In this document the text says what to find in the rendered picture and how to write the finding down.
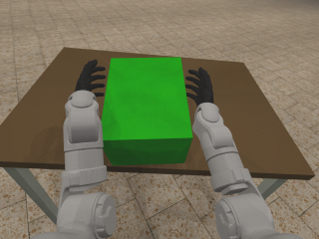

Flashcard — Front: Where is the robot right upper arm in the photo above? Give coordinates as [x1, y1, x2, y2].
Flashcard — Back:
[214, 192, 304, 239]

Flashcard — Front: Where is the robot left upper arm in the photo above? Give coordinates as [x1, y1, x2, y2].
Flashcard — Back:
[30, 192, 117, 239]

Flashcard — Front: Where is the right robot hand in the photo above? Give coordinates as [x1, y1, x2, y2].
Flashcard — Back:
[185, 68, 214, 107]

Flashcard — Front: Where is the right robot forearm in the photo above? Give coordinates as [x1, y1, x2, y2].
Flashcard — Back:
[192, 103, 275, 227]

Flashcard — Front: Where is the carton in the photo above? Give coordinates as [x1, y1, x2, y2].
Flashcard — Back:
[101, 57, 193, 166]

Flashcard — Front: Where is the table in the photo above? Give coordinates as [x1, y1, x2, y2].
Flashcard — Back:
[0, 47, 315, 225]

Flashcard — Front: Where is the left robot forearm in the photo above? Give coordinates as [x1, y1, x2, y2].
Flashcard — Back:
[56, 90, 108, 231]

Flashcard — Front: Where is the left robot hand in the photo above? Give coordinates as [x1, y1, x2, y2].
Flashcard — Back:
[75, 60, 106, 97]

